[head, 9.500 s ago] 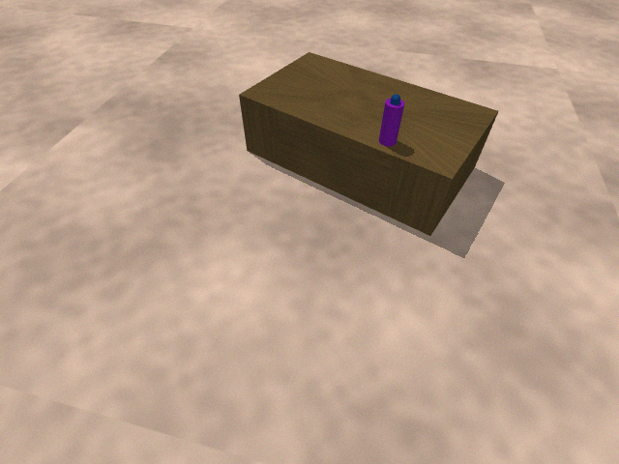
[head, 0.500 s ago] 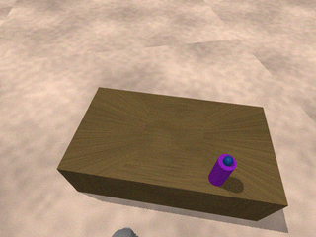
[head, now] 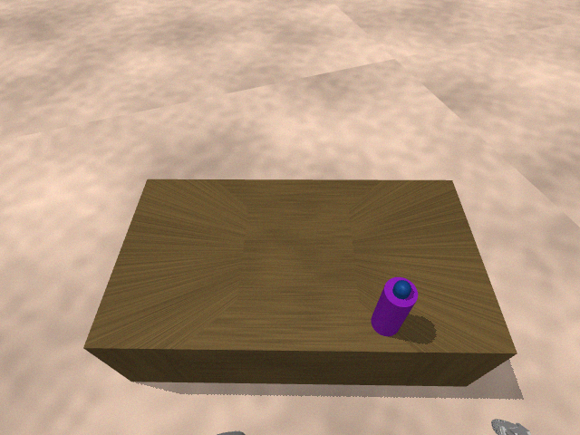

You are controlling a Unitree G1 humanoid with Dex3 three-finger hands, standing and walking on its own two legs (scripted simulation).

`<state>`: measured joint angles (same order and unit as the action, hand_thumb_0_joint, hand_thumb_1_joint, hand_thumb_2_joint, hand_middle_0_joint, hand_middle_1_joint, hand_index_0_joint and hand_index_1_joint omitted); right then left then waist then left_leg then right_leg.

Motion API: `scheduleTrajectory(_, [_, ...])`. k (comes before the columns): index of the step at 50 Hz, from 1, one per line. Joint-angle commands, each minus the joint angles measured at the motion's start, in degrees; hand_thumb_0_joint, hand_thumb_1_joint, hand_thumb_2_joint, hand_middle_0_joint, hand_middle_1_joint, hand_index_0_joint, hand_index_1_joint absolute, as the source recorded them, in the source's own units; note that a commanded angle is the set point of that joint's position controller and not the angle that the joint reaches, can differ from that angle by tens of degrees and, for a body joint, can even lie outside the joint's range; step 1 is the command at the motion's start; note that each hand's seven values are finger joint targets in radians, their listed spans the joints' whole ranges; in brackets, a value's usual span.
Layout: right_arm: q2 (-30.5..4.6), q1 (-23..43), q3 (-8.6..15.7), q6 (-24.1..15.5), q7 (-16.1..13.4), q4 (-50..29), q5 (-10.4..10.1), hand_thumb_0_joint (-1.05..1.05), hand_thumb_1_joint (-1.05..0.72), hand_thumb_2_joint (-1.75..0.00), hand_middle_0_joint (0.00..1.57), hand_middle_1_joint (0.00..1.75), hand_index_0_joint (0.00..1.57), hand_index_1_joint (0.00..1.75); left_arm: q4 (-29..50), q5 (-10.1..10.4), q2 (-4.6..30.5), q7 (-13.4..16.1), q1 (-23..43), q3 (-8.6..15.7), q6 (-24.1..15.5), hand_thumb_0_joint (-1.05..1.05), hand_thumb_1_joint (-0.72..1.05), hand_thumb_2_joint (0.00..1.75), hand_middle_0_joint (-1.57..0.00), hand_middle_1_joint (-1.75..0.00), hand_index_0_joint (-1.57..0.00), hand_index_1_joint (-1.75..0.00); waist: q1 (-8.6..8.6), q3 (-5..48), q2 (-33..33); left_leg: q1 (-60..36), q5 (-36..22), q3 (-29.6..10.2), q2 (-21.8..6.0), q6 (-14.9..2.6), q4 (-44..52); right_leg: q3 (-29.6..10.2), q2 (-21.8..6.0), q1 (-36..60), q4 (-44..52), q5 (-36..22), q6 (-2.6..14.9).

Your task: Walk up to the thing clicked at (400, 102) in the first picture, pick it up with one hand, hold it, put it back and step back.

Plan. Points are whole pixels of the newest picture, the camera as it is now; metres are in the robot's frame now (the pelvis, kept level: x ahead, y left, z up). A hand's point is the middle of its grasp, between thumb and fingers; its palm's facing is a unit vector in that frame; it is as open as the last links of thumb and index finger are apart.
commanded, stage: walk up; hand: right
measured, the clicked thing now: (393, 305) +0.44 -0.22 -0.32
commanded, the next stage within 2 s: stand in 0.98 s
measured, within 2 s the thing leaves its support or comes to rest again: neither
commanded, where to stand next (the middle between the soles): +0.05 -0.02 m, yaw +2 degrees
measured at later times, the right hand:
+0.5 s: hand out of the picture +0.06 -0.27 -0.13, palm faces +0.00 +0.93 -0.37, open 7.4 cm
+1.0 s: hand out of the picture +0.09 -0.24 -0.12, palm faces -0.01 +0.93 -0.36, open 7.4 cm
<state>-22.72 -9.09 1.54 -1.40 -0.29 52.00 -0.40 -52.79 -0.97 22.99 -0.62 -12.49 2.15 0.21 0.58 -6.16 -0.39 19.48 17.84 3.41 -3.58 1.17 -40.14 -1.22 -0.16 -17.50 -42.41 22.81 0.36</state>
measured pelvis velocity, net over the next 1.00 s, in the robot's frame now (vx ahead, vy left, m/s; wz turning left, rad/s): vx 0.01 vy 0.01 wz -0.02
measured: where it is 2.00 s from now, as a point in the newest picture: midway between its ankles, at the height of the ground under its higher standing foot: outside the picture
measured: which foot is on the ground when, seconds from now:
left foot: down 0.00-1.00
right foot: down 0.00-1.00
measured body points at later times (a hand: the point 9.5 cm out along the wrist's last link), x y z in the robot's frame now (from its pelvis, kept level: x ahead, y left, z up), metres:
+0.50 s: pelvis +0.00 +0.00 +0.02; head +0.01 +0.00 +0.47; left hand +0.11 +0.29 -0.10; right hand +0.06 -0.32 -0.10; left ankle +0.03 +0.14 -0.72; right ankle +0.00 -0.12 -0.72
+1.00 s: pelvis +0.01 +0.01 +0.03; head +0.02 +0.02 +0.48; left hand +0.08 +0.31 -0.11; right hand +0.09 -0.29 -0.09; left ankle +0.03 +0.14 -0.72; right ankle +0.00 -0.12 -0.72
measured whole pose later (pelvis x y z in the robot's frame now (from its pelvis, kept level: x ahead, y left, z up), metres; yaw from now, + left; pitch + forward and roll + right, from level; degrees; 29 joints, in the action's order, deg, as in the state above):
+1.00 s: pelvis +0.01 +0.01 +0.03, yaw -1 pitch -2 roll +0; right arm -20.2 -4.5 -0.1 -1.8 0.1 64.9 0.4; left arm -65.2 -0.3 20.1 -1.5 -5.9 0.9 0.8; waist 0.2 -3.3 0.8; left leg 9.1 8.9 4.9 -3.1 1.1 -20.1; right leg -2.1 -0.2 -6.7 -20.1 11.6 -0.8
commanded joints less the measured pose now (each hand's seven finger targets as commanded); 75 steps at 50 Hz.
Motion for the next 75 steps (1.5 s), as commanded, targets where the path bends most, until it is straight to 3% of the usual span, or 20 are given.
scheduleTrajectory(1, [-14.2,0.7,3.5,-1.8,-0.9,-2.5,0.5,0.0,-0.9,-0.9,0.2,0.3,0.2,0.3,3.2,0.0,11.4,0.8,0.0,3.0,-1.4,0.0,0.9,0.9,-0.2,-0.3,-0.2,-0.3,0.53,10.9,0.8,-3.9,-13.3,-13.1,-10.4,-8.78,8.3,-4.6,-3.6,3.7,5.0,-14.5,3.63])
scheduleTrajectory(3, [-12.5,2.8,2.8,-1.5,-0.8,-1.7,0.3,0.0,-0.9,-0.9,0.2,0.3,0.2,0.3,2.4,-0.1,12.0,0.6,1.7,3.0,-1.5,0.0,0.9,0.9,-0.2,-0.3,-0.2,-0.3,0.32,9.1,1.6,-2.4,-10.3,-6.0,-5.2,-4.89,6.6,-8.6,-6.2,4.9,10.7,-16.0,5.8])
scheduleTrajectory(5, [-11.4,2.7,2.3,-1.3,-0.7,-0.5,0.5,0.0,-0.9,-0.9,0.2,0.3,0.2,0.3,2.8,0.3,13.1,0.4,4.4,2.8,-1.4,0.0,0.9,0.9,-0.2,-0.3,-0.2,-0.3,-0.79,5.8,2.5,-4.9,-3.6,-3.2,-1.4,-3.03,5.6,-11.7,-8.6,-2.0,14.0,-13.7,7.42])
scheduleTrajectory(7, [-11.3,1.6,2.1,-1.4,-0.5,1.2,0.7,0.0,-0.9,-0.9,0.2,0.3,0.2,0.3,2.5,0.4,12.2,0.4,6.7,2.4,-1.2,0.0,0.9,0.9,-0.2,-0.3,-0.2,-0.3,-1.61,5.4,1.8,-7.1,-3.4,-4.0,-2.2,-3.2,9.3,-10.8,-8.2,-2.9,15.5,-11.1,6.25])
scheduleTrajectory(8, [-11.8,2.2,2.1,-1.5,-0.3,1.6,0.8,0.0,-0.9,-0.9,0.2,0.3,0.2,0.3,2.1,0.4,11.6,0.3,7.0,2.1,-1.2,0.0,0.9,0.9,-0.2,-0.3,-0.2,-0.3,-1.26,5.2,0.9,-7.2,-3.4,-5.1,-3.3,-3.65,11.4,-9.3,-6.8,-2.5,15.6,-9.9,5.07])
scheduleTrajectory(11, [-11.7,3.4,1.5,-1.8,-0.2,2.7,0.8,0.0,-0.9,-0.9,0.2,0.3,0.2,0.3,0.4,0.3,11.3,0.1,7.1,2.0,-1.0,0.0,0.9,0.9,-0.2,-0.3,-0.2,-0.3,-0.1,5.7,1.4,-5.3,-3.1,-6.4,-5.1,-4.22,13.9,-8.0,-5.4,2.0,16.6,-9.1,4.07])
scheduleTrajectory(15, [-11.9,3.5,1.1,-2.0,-0.3,4.6,0.9,0.0,-0.9,-0.9,0.2,0.3,0.2,0.3,-0.8,0.5,10.7,-0.1,9.0,1.8,-0.8,0.0,0.9,0.9,-0.2,-0.3,-0.2,-0.3,-0.56,6.1,0.7,-7.2,-3.2,-5.5,-4.7,-3.26,17.1,-8.2,-5.6,3.3,18.8,-9.3,3.71])
scheduleTrajectory(20, [-11.4,4.0,0.8,-2.3,-0.5,6.1,0.8,0.0,-0.9,-0.9,0.2,0.3,0.2,0.3,-2.8,0.9,10.0,-0.2,9.8,1.7,-0.8,0.0,0.9,0.9,-0.2,-0.3,-0.2,-0.3,-0.41,9.0,0.5,-10.5,-9.8,-4.0,-4.7,-2.8,17.7,-7.4,-5.7,6.4,20.0,-15.1,3.29])
scheduleTrajectory(24, [-11.0,4.5,0.8,-1.9,-0.6,7.1,0.8,0.0,-0.9,-0.9,0.2,0.3,0.2,0.3,-4.0,0.8,9.8,-0.2,11.3,1.6,-0.6,0.0,0.9,0.9,-0.2,-0.3,-0.2,-0.3,-0.91,7.0,2.2,-11.1,-7.1,-3.6,-4.5,-2.43,19.3,-7.8,-5.8,4.9,23.2,-12.5,2.8])
scheduleTrajectory(31, [-10.9,5.0,0.9,-2.0,-0.6,8.3,0.9,0.0,-0.9,-0.9,0.2,0.3,0.2,0.3,-6.0,0.9,9.1,-0.3,11.0,1.5,-0.5,0.0,0.9,0.9,-0.2,-0.3,-0.2,-0.3,-0.81,7.9,1.2,-12.9,-8.9,-4.1,-5.3,-2.48,21.3,-6.7,-5.6,6.5,24.2,-14.8,2.2])
scheduleTrajectory(39, [-10.7,6.1,1.0,-1.9,-0.6,9.2,1.0,0.0,-0.9,-0.9,0.2,0.3,0.2,0.3,-7.8,0.7,8.8,-0.3,10.3,1.2,-0.3,0.0,0.9,0.9,-0.2,-0.3,-0.2,-0.3,-0.84,6.7,-0.1,-12.3,-5.9,-5.2,-5.9,-2.38,24.1,-6.1,-5.2,7.0,24.9,-14.2,1.74])
scheduleTrajectory(48, [-10.4,6.9,1.3,-1.8,-0.6,9.6,0.9,0.0,-0.9,-0.9,0.2,0.3,0.2,0.3,-9.1,0.6,8.8,-0.1,9.7,1.1,-0.4,0.0,0.9,0.9,-0.2,-0.3,-0.2,-0.3,-0.99,8.4,-0.2,-14.5,-12.8,-4.6,-5.9,-2.25,23.8,-5.2,-5.8,9.0,25.6,-19.3,1.01])
scheduleTrajectory(49, [-9.9,8.0,0.9,-1.3,-0.3,9.8,1.1,0.0,-0.9,-0.9,0.2,0.3,0.2,0.3,-8.7,0.5,8.8,0.1,9.8,0.7,-1.3,0.0,0.9,0.9,-0.2,-0.3,-0.2,-0.3,-0.71,7.9,-2.5,-14.4,-12.9,-4.9,-5.4,-1.9,23.6,-6.1,-6.8,8.9,26.8,-18.8,0.42])
scheduleTrajectory(52, [-9.3,7.1,0.9,-0.9,-0.1,9.7,0.9,0.0,-0.9,-0.9,0.2,0.3,0.2,0.3,-9.1,0.5,9.7,0.5,9.7,0.8,-2.1,0.0,0.9,0.9,-0.2,-0.3,-0.2,-0.3,-1.25,10.0,-0.1,-16.5,-17.8,-4.6,-5.6,-2.02,22.7,-5.6,-7.3,10.5,26.4,-23.9,0.27])
scheduleTrajectory(55, [-9.8,7.7,1.0,-0.8,-0.1,9.9,0.8,0.0,-0.9,-0.9,0.2,0.3,0.2,0.3,-9.5,0.5,9.2,0.7,9.1,0.6,-2.2,0.0,0.9,0.9,-0.2,-0.3,-0.2,-0.3,-1.08,10.8,0.1,-18.2,-19.0,-4.7,-5.9,-2.11,22.3,-5.0,-7.4,10.4,26.5,-25.1,0.1])
scheduleTrajectory(57, [-9.4,7.3,0.8,-0.7,0.0,10.1,0.9,0.0,-0.9,-0.9,0.2,0.3,0.2,0.3,-9.4,0.6,9.3,0.8,9.8,0.6,-2.2,0.0,0.9,0.9,-0.2,-0.3,-0.2,-0.3,-1.23,9.2,0.8,-16.6,-17.1,-4.9,-5.6,-1.91,23.4,-4.9,-7.2,10.4,27.0,-22.4,-0.02])
scheduleTrajectory(60, [-9.7,7.9,1.0,-0.7,0.1,10.1,0.9,0.0,-0.9,-0.9,0.2,0.3,0.2,0.3,-9.4,0.5,9.0,0.9,9.1,0.5,-2.3,0.0,0.9,0.9,-0.2,-0.3,-0.2,-0.3,-0.94,10.4,0.8,-18.2,-19.9,-4.9,-5.8,-1.99,22.8,-4.4,-7.4,10.8,26.6,-24.9,-0.1])
scheduleTrajectory(65, [-9.7,7.7,1.0,-0.6,0.1,10.3,1.1,0.0,-0.9,-0.9,0.2,0.3,0.2,0.3,-9.4,0.5,8.9,1.0,9.1,0.4,-2.1,0.0,0.9,0.9,-0.2,-0.3,-0.2,-0.3,-0.77,8.0,0.0,-16.0,-15.4,-5.2,-5.6,-1.92,24.2,-4.3,-7.4,10.1,27.7,-19.8,-0.17])
scheduleTrajectory(75, [-9.5,7.9,1.4,-0.5,0.3,10.2,1.1,0.0,-0.9,-0.9,0.2,0.3,0.2,0.3,-9.0,0.3,9.3,0.9,9.0,0.3,-2.0,0.0,0.9,0.9,-0.2,-0.3,-0.2,-0.3,-1.01,7.0,0.4,-15.2,-10.0,-5.9,-5.1,-1.87,25.5,-4.2,-7.2,8.9,28.3,-15.3,0.22])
